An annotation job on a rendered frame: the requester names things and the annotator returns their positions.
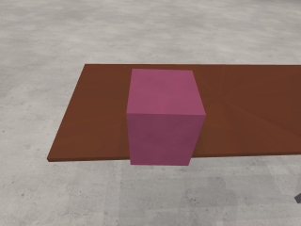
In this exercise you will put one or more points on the table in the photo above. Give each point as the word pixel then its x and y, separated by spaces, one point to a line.
pixel 251 110

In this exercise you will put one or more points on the carton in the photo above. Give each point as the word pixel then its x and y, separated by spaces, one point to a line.
pixel 164 116

